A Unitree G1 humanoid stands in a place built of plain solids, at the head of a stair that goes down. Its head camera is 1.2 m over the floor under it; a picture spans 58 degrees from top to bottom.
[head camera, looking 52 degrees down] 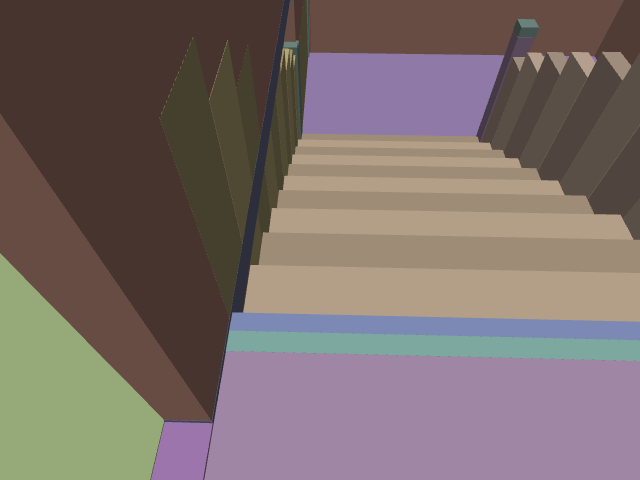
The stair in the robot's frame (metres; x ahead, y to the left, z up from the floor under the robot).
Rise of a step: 0.16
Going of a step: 0.29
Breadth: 1.80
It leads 1 degrees to the right of straight ahead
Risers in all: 11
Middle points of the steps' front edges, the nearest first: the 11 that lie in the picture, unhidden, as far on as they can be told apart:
0.63 -0.63 0.00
0.92 -0.63 -0.16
1.21 -0.64 -0.32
1.50 -0.65 -0.48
1.79 -0.66 -0.64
2.08 -0.66 -0.79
2.37 -0.67 -0.95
2.66 -0.68 -1.11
2.95 -0.69 -1.27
3.24 -0.69 -1.43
3.53 -0.70 -1.59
